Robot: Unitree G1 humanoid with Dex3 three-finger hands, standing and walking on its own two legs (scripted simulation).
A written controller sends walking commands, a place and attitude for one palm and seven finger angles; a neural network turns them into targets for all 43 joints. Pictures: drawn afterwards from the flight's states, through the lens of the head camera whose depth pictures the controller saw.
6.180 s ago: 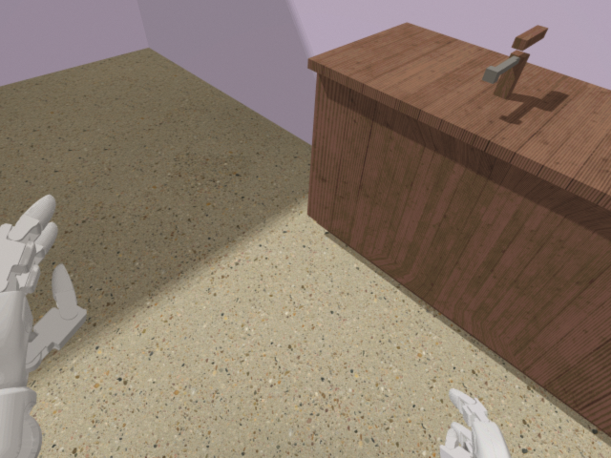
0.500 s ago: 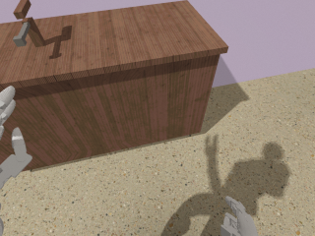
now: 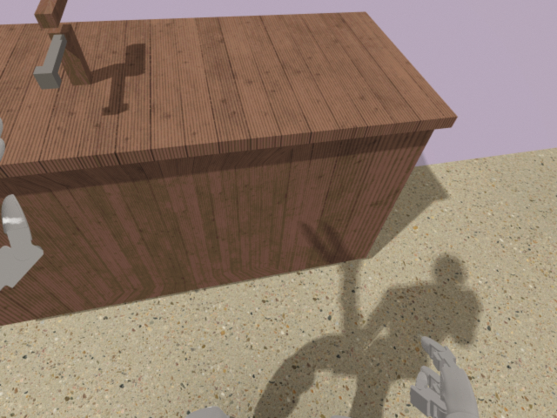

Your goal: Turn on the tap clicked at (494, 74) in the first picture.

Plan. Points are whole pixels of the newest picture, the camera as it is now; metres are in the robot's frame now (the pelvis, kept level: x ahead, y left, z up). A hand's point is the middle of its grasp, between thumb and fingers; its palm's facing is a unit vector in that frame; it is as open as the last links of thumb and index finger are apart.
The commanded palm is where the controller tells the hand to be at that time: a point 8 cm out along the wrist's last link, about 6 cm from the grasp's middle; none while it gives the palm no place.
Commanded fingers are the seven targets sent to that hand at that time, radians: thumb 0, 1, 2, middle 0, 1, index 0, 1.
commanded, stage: take the last steps up to it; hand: left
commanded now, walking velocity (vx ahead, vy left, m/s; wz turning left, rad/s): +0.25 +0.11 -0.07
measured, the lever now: (47, 77) +0.59 +0.43 +0.13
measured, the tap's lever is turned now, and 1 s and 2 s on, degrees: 0 0 0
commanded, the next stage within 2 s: come to a stop and stand still in 0.60 s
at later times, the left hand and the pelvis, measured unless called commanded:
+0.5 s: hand (63, 196) +0.31 +0.26 +0.18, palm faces +0.40 -0.83 -0.39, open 7.4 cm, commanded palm +0.25 +0.31 +0.19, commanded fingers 0.00 0.90 0.90 -0.20 -0.30 -0.20 -0.30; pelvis +0.08 +0.03 +0.01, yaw -1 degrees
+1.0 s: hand (38, 158) +0.35 +0.30 +0.19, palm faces +0.30 -0.87 -0.39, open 7.4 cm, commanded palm +0.29 +0.35 +0.19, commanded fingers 0.00 0.90 0.90 -0.20 -0.30 -0.20 -0.30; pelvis +0.12 +0.08 +0.01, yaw -3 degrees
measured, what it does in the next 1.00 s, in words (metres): walks ahead: right foot, then left foot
